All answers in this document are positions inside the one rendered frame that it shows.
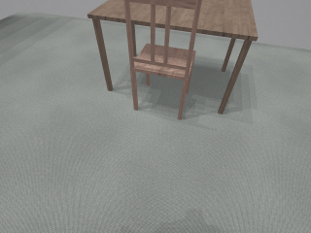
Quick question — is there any chair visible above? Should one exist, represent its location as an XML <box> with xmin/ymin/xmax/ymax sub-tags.
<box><xmin>123</xmin><ymin>0</ymin><xmax>202</xmax><ymax>120</ymax></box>

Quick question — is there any table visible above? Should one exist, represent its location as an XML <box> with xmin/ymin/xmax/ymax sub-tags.
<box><xmin>87</xmin><ymin>0</ymin><xmax>259</xmax><ymax>115</ymax></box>

